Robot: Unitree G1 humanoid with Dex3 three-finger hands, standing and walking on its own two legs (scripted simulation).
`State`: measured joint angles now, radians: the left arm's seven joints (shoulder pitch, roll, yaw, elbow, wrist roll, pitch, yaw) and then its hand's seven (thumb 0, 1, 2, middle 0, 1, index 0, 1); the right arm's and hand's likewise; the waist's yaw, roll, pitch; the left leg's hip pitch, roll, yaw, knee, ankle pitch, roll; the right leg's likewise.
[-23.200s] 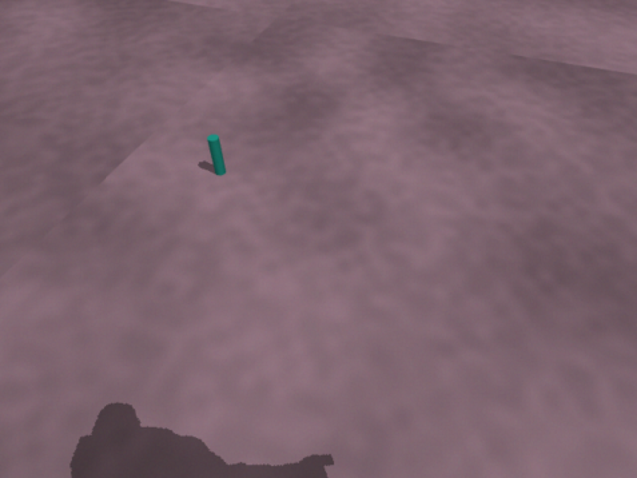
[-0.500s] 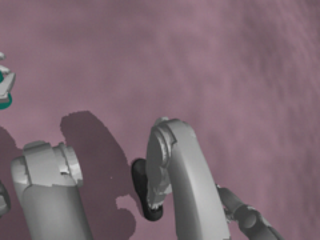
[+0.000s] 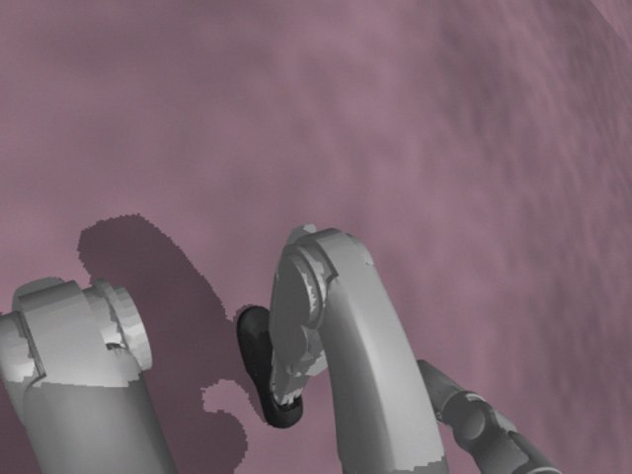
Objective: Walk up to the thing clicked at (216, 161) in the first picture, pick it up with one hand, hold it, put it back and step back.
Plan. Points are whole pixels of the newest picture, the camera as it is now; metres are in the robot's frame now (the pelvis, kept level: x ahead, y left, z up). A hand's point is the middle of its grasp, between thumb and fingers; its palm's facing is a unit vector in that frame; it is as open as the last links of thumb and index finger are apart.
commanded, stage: lower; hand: left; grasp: from the side
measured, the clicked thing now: out of the picture +0.46 +0.27 -0.18
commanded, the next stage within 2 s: loosen in 0.14 s
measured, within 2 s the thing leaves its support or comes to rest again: rests again in 0.52 s
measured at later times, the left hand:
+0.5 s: hand out of the picture +0.47 +0.26 -0.16, palm faces +0.24 -0.97 +0.01, open 7.1 cm
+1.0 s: hand out of the picture +0.47 +0.27 -0.15, palm faces +0.26 -0.96 +0.03, open 13.4 cm
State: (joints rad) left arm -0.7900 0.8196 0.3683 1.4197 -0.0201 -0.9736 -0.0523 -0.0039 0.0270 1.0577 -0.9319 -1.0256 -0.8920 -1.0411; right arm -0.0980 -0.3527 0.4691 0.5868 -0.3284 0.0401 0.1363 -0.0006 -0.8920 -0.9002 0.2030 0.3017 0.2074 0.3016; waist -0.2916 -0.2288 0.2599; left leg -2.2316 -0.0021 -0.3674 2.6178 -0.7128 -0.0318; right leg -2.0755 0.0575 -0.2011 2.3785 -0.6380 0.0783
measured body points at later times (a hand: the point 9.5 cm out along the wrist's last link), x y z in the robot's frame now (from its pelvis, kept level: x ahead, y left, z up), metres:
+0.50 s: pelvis +0.00 +0.00 +0.00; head +0.24 +0.19 +0.33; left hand +0.45 +0.31 -0.16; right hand +0.14 -0.25 -0.04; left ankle +0.08 +0.13 -0.26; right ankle +0.14 -0.13 -0.26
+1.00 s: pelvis +0.00 +0.00 +0.00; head +0.24 +0.19 +0.33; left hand +0.45 +0.32 -0.15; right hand +0.15 -0.24 -0.03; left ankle +0.08 +0.13 -0.26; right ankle +0.14 -0.13 -0.26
